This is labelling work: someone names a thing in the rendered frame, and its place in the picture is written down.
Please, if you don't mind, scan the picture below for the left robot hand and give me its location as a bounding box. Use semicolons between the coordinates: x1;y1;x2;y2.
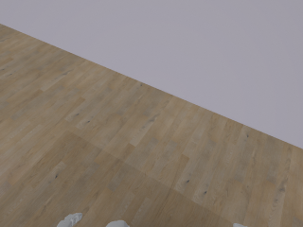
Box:
57;213;82;227

